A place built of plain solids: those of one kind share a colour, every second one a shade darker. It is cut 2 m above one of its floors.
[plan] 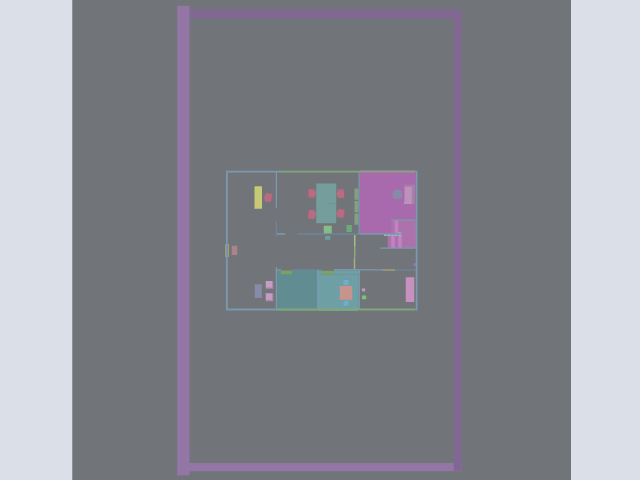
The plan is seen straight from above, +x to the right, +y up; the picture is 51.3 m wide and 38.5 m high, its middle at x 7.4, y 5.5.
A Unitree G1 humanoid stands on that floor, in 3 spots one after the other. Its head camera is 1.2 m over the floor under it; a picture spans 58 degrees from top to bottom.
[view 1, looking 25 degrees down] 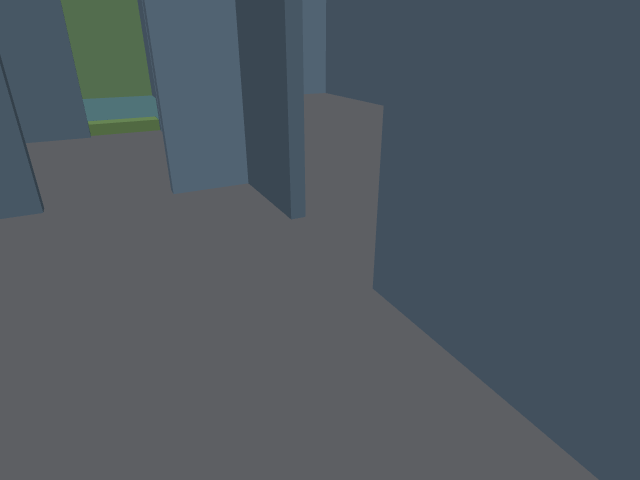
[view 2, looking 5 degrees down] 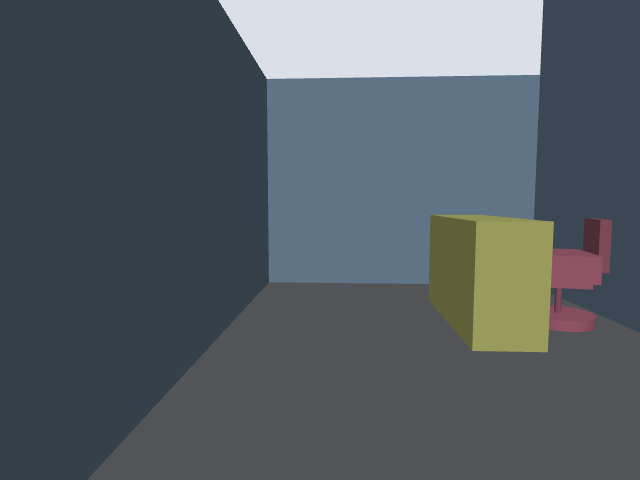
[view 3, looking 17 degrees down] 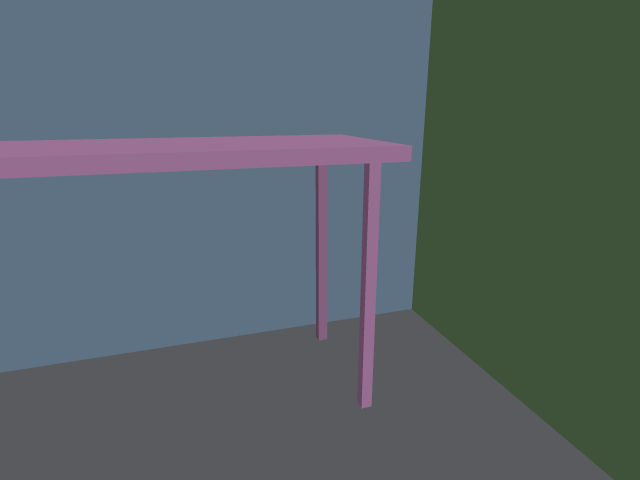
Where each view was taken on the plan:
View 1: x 5.10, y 9.71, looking -117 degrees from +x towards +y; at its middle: ground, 2.84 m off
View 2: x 1.10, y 4.54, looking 93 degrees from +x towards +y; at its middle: wall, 6.40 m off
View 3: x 12.91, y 1.30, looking -18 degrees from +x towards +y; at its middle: bar_table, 2.17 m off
